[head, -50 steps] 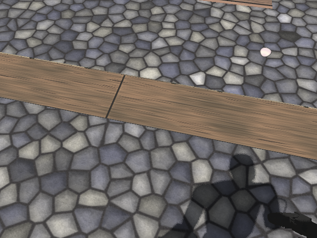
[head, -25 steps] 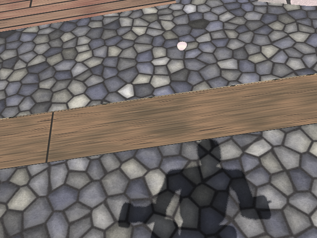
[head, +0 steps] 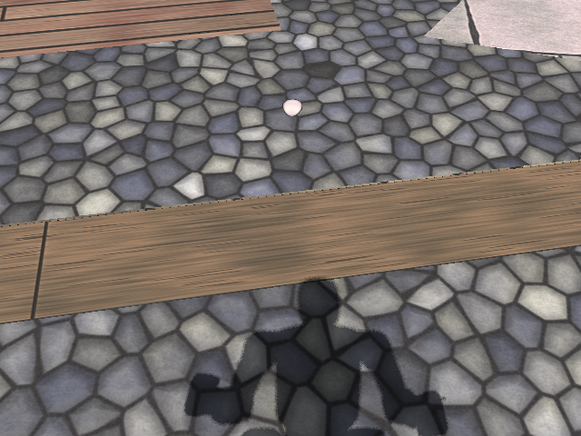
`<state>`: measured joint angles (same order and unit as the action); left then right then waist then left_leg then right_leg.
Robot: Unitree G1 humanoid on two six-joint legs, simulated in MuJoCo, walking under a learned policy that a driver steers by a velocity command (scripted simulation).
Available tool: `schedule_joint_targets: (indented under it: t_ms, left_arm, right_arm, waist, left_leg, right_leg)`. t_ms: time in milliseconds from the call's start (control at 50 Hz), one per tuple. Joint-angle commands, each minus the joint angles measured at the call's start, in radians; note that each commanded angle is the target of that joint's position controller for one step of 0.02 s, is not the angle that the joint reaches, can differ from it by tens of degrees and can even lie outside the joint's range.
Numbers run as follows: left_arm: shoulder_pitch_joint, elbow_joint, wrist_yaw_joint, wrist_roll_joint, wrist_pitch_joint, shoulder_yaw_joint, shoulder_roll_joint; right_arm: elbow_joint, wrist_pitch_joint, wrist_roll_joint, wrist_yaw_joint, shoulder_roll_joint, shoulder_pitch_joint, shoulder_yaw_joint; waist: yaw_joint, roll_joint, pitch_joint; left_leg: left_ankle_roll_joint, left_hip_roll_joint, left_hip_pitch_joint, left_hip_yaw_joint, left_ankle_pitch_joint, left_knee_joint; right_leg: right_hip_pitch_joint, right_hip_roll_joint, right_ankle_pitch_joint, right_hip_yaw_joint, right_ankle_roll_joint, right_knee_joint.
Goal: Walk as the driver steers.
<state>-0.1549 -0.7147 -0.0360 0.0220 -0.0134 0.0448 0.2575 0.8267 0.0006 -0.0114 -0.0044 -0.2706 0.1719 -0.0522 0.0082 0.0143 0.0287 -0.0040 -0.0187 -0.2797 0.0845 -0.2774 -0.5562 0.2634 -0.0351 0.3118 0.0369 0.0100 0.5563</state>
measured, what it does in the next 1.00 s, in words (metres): walks ahead: left foot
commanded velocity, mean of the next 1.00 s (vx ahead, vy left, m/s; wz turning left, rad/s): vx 0.41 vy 0.00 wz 0.13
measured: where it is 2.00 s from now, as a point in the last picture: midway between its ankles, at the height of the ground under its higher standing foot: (216, 267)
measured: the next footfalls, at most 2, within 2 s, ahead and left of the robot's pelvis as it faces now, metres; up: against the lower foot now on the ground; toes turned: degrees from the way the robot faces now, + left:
left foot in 0.46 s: +0.23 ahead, +0.22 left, +0.00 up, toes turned +19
right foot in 1.02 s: +0.60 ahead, +0.13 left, +0.00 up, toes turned +5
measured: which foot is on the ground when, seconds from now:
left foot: down 0.00-0.08, up 0.10-0.44, down 0.46-1.00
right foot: down 0.00-0.46, up 0.48-1.00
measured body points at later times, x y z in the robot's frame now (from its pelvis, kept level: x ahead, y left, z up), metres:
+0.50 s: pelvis +0.14 +0.10 -0.02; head +0.18 +0.12 +0.43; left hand +0.07 +0.39 -0.14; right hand +0.44 -0.07 -0.09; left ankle +0.20 +0.21 -0.73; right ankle +0.01 -0.11 -0.70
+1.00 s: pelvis +0.41 +0.18 -0.02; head +0.44 +0.19 +0.43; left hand +0.58 +0.44 -0.10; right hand +0.47 -0.10 -0.14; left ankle +0.20 +0.21 -0.73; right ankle +0.56 +0.12 -0.73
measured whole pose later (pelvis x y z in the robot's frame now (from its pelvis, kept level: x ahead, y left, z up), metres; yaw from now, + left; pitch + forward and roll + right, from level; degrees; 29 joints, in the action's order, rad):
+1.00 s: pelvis +0.41 +0.18 -0.02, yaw +8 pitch +3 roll +1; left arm -0.10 -0.66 0.07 -0.02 0.06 0.04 0.25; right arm 0.84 -0.04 0.00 -0.03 -0.29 0.34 -0.06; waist 0.06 0.02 0.02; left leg 0.04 -0.04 0.13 -0.21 -0.46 -0.31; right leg 0.58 -0.01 0.07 -0.07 0.09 0.59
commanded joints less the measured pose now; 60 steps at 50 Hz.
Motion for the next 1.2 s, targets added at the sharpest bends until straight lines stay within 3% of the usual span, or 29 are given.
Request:
schedule_joint_targets:
  t_ms: [20,60,100,120,140,180,260,320,380,440,460,480,500,520,540,560,600,660,760,900,960,1000,1020,1040,1060,1080,1100,1120,1200]
  left_arm:
    - [0.003,0.078,0.004,-0.014,0.029,0.041,0.081]
    - [-0.054,0.068,0.012,-0.021,0.061,0.051,0.096]
    - [-0.234,0.018,0.015,-0.018,0.086,0.082,0.194]
    - [-0.234,0.011,0.018,-0.005,0.094,0.088,0.214]
    - [-0.204,0.023,0.011,-0.006,0.1,0.077,0.178]
    - [-0.15,0.035,0.004,-0.027,0.1,0.065,0.144]
    - [-0.159,0.022,0.008,-0.018,0.102,0.07,0.164]
    - [-0.175,0.009,0.014,-0.031,0.099,0.082,0.201]
    - [-0.199,-0.007,0.022,-0.047,0.091,0.094,0.235]
    - [-0.186,-0.014,0.021,-0.057,0.081,0.089,0.234]
    - [-0.21,-0.011,0.018,-0.041,0.085,0.071,0.197]
    - [-0.23,0.045,0.02,0.004,0.095,0.03,0.072]
    - [-0.226,0.051,0.024,-0.034,0.125,0.025,0.101]
    - [-0.139,0.065,0.028,-0.079,0.136,0.046,0.182]
    - [-0.11,0.067,0.027,-0.079,0.141,0.042,0.182]
    - [-0.104,0.05,0.019,-0.055,0.139,0.043,0.177]
    - [-0.16,0.021,0.027,-0.048,0.11,0.049,0.168]
    - [-0.163,0.003,0.03,-0.049,0.075,0.042,0.127]
    - [-0.049,0.029,0.044,-0.046,0.086,0.033,0.095]
    - [0.143,0.119,0.099,-0.046,0.096,0.006,0.051]
    - [0.109,0.142,0.114,-0.045,0.089,0.022,0.083]
    - [-0.078,0.115,0.104,-0.046,0.08,0.058,0.16]
    - [-0.245,0.086,0.088,-0.044,0.076,0.086,0.216]
    - [-0.302,0.075,0.073,-0.043,0.074,0.108,0.316]
    - [-0.311,0.088,0.068,-0.043,0.081,0.092,0.268]
    - [-0.281,0.088,0.063,-0.034,0.082,0.076,0.216]
    - [-0.211,0.097,0.062,-0.037,0.083,0.068,0.189]
    - [-0.143,0.11,0.063,-0.04,0.082,0.059,0.165]
    - [-0.063,0.126,0.048,-0.031,0.086,0.053,0.157]
  right_arm:
    - [-0.074,-0.008,-0.01,-0.016,-0.169,-0.024,-0.04]
    - [-0.107,-0.01,-0.016,-0.021,-0.159,-0.071,-0.038]
    - [-0.172,-0.023,-0.028,-0.019,-0.083,-0.172,-0.02]
    - [-0.197,-0.032,-0.022,-0.014,-0.102,-0.198,-0.024]
    - [-0.19,-0.038,-0.024,-0.007,-0.13,-0.159,-0.035]
    - [-0.164,-0.041,-0.026,0.011,-0.118,-0.101,-0.036]
    - [-0.189,-0.039,-0.017,0.043,-0.068,-0.157,-0.017]
    - [-0.226,-0.037,-0.016,0.059,-0.045,-0.205,-0.003]
    - [-0.248,-0.03,-0.018,0.068,-0.079,-0.217,-0.01]
    - [-0.202,-0.025,-0.013,0.063,-0.148,-0.012,-0.055]
    - [-0.152,-0.02,-0.019,0.049,-0.207,0.169,-0.089]
    - [-0.138,-0.019,-0.018,0.027,-0.327,0.249,-0.109]
    - [-0.171,-0.038,-0.012,0.031,-0.309,0.255,-0.088]
    - [-0.158,-0.055,-0.003,0.039,-0.239,0.211,-0.069]
    - [-0.151,-0.065,-0.003,0.039,-0.201,0.169,-0.057]
    - [-0.152,-0.07,0.002,0.039,-0.162,0.098,-0.043]
    - [-0.155,-0.084,0.023,0.041,-0.111,0.026,-0.028]
    - [-0.123,-0.113,0.023,0.036,-0.116,0.037,-0.034]
    - [-0.088,-0.117,0.025,0.013,-0.124,0.069,-0.032]
    - [-0.029,-0.075,0.011,-0.012,-0.162,0.178,-0.041]
    - [-0.039,-0.045,0.01,-0.033,-0.2,0.169,-0.05]
    - [-0.055,-0.031,0.013,-0.044,-0.224,0.145,-0.054]
    - [-0.073,-0.038,0.009,-0.046,-0.221,0.107,-0.049]
    - [-0.12,-0.065,0.039,-0.024,-0.083,0.212,-0.005]
    - [-0.126,-0.112,0.026,0.001,-0.102,0.181,0.004]
    - [-0.166,-0.139,-0.019,0.02,-0.162,0.063,-0.014]
    - [-0.187,-0.153,-0.024,0.024,-0.156,0.026,-0.007]
    - [-0.181,-0.154,-0.003,0.019,-0.147,0.022,-0.009]
    - [-0.174,-0.106,0.03,0.007,-0.129,0.081,-0.013]
  waist:
    - [-0.022,-0.169,-0.027]
    - [-0.062,-0.129,0.011]
    - [-0.126,0.108,0.006]
    - [-0.117,0.169,0.051]
    - [-0.079,0.116,0.054]
    - [-0.05,0.085,0.05]
    - [-0.077,0.067,0.04]
    - [-0.093,0.084,0.035]
    - [-0.087,0.103,0.044]
    - [0.049,0.069,-0.067]
    - [0.131,0.022,-0.167]
    - [0.098,-0.279,-0.231]
    - [0.108,-0.242,-0.404]
    - [0.125,-0.14,-0.265]
    - [0.097,-0.137,-0.172]
    - [0.057,-0.081,-0.117]
    - [-0.01,-0.127,-0.077]
    - [-0.026,-0.074,-0.037]
    - [0.013,-0.057,0.014]
    - [0.085,-0.033,0.072]
    - [0.034,-0.094,-0.007]
    - [-0.078,-0.127,-0.121]
    - [-0.182,-0.076,-0.203]
    - [-0.104,0.173,-0.317]
    - [-0.122,0.136,-0.449]
    - [-0.147,0.067,-0.315]
    - [-0.101,-0.015,-0.19]
    - [-0.051,-0.073,-0.105]
    - [0.028,0.003,-0.043]
  left_leg:
    - [0.156,0.148,-0.065,0.295,-0.403,0.23]
    - [0.135,0.107,-0.191,0.276,-0.45,0.182]
    - [0.048,-0.031,-0.472,0.058,-0.285,-0.187]
    - [0.046,0.009,-0.587,0.044,-0.281,-0.383]
    - [0.051,0.053,-0.61,0.077,-0.244,-0.491]
    - [0.037,0.093,-0.617,0.061,-0.125,-0.535]
    - [-0.012,0.113,-0.496,-0.038,0.059,-0.406]
    - [-0.014,0.1,-0.369,-0.093,0.115,-0.227]
    - [0.023,0.075,-0.278,-0.141,0.084,-0.145]
    - [0.107,-0.029,0.067,-0.208,0.089,-0.037]
    - [0.144,-0.036,0.342,-0.152,0.09,-0.035]
    - [0.274,0.25,0.598,0.365,-0.072,0.081]
    - [0.383,0.401,0.646,0.786,-0.271,0.288]
    - [0.336,0.388,0.568,0.648,-0.251,0.31]
    - [0.298,0.353,0.443,0.49,-0.182,0.293]
    - [0.262,0.311,0.308,0.375,-0.084,0.292]
    - [0.233,0.249,0.149,0.223,0.064,0.345]
    - [0.226,0.232,0.105,0.076,0.245,0.402]
    - [0.155,0.189,0.15,-0.114,0.394,0.433]
    - [0.115,0.255,0.396,-0.203,0.622,0.373]
    - [0.1,0.266,0.468,-0.24,1.11,0.19]
    - [0.095,0.258,0.411,-0.253,1.257,-0.09]
    - [0.07,0.218,0.226,-0.265,1.057,-0.345]
    - [0.001,0.038,-0.263,-0.226,0.129,-0.753]
    - [0.004,-0.063,-0.449,0.0,-0.296,-0.92]
    - [0.028,0.006,-0.54,0.059,-0.211,-0.906]
    - [0.038,0.053,-0.532,0.044,-0.129,-0.804]
    - [0.028,0.085,-0.488,0.024,-0.095,-0.701]
    - [-0.051,0.121,-0.327,-0.021,-0.021,-0.52]
  right_leg:
    - [0.0,-0.013,0.171,-0.029,0.02,0.01]
    - [-0.088,0.043,0.206,0.038,0.056,-0.083]
    - [-0.331,0.29,0.391,0.399,0.166,-0.321]
    - [-0.331,0.437,0.371,0.585,0.24,-0.386]
    - [-0.308,0.452,0.325,0.567,0.26,-0.374]
    - [-0.322,0.384,0.203,0.386,0.205,-0.392]
    - [-0.253,0.289,-0.13,0.069,0.153,-0.419]
    - [-0.207,0.273,-0.176,-0.055,0.134,-0.405]
    - [-0.202,0.315,-0.178,-0.094,0.121,-0.376]
    - [-0.145,0.292,-0.634,-0.208,0.067,-0.06]
    - [0.002,0.249,-0.607,-0.243,0.027,0.19]
    - [0.384,0.124,0.114,-0.239,-0.051,0.599]
    - [0.498,0.043,0.283,0.009,-0.052,0.79]
    - [0.596,0.091,0.194,0.04,-0.034,0.833]
    - [0.594,0.14,0.112,0.022,-0.007,0.788]
    - [0.533,0.183,0.029,0.023,0.003,0.724]
    - [0.408,0.219,-0.075,0.044,0.011,0.653]
    - [0.413,0.205,-0.166,0.054,-0.006,0.583]
    - [0.441,0.133,-0.434,0.061,-0.014,0.283]
    - [0.511,0.094,-0.388,-0.053,0.034,0.044]
    - [0.394,0.01,-0.219,-0.149,0.082,0.05]
    - [0.13,-0.046,-0.158,-0.153,0.14,0.034]
    - [-0.167,-0.01,-0.231,-0.056,0.192,-0.056]
    - [-0.614,0.265,-0.165,0.431,0.372,-0.028]
    - [-0.733,0.372,-0.068,0.806,0.461,-0.182]
    - [-0.645,0.339,-0.06,0.663,0.392,-0.233]
    - [-0.477,0.302,-0.112,0.533,0.352,-0.253]
    - [-0.323,0.257,-0.21,0.444,0.324,-0.274]
    - [-0.021,0.173,-0.425,0.279,0.313,-0.337]
Keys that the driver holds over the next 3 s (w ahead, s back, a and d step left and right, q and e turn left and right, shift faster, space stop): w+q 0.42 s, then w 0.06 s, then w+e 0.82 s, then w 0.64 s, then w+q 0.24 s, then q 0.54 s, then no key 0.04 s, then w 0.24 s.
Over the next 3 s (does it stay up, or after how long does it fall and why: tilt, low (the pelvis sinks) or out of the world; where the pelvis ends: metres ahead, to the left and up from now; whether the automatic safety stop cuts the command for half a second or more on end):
stays up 1.31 0.16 0.00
